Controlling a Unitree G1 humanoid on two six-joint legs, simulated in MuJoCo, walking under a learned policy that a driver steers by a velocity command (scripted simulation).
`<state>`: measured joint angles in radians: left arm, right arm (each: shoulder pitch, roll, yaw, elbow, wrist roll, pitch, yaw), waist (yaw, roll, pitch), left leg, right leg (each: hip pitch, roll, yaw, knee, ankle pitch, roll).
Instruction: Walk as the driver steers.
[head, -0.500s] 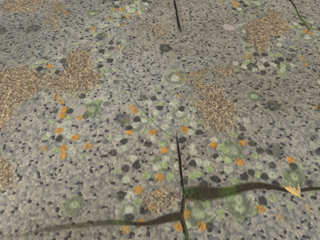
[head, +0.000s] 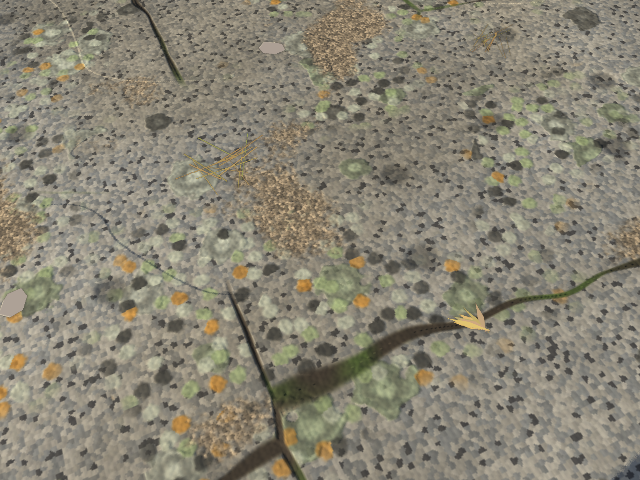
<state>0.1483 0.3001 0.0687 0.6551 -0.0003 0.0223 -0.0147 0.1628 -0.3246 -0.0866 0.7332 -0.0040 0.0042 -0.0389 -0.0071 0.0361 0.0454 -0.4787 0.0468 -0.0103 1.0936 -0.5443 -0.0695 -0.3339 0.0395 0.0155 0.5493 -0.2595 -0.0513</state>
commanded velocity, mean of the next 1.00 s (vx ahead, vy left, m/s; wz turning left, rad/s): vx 0.23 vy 0.00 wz -0.17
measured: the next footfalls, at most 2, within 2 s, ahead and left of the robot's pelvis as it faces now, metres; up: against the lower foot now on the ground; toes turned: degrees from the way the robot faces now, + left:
left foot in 0.32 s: +0.08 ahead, +0.14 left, +0.00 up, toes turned -9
right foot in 0.64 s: +0.08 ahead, -0.12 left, +0.00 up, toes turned -8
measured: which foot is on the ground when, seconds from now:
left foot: up 0.00-0.30, down 0.32-0.64, up 0.66-1.00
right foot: down 0.00-0.34, up 0.36-0.62, down 0.64-1.00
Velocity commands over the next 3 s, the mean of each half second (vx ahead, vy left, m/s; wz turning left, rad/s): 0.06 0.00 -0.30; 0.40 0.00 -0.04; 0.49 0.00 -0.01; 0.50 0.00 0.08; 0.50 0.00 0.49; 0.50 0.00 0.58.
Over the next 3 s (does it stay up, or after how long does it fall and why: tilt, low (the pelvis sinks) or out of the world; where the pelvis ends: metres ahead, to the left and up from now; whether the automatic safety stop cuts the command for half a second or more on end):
stays up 1.30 -0.08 0.01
